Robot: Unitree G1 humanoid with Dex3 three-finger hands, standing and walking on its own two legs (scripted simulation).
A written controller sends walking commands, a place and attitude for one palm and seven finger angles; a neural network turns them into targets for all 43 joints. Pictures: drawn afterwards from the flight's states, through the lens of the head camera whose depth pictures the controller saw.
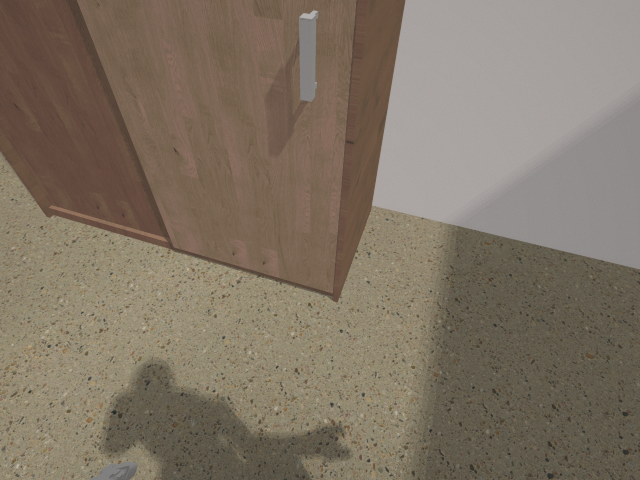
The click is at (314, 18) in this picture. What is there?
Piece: wardrobe's sliding door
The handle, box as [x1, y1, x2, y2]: [299, 10, 317, 101]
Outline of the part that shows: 313,10 309,14 303,13 299,17 300,99 311,101 314,97 314,89 316,87 316,82 314,81 315,19 317,17 317,11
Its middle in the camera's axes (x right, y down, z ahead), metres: -0.02 -0.38 +0.80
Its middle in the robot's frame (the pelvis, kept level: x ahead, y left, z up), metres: +0.87 +0.08 +0.14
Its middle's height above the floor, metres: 0.91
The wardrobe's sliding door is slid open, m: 0.00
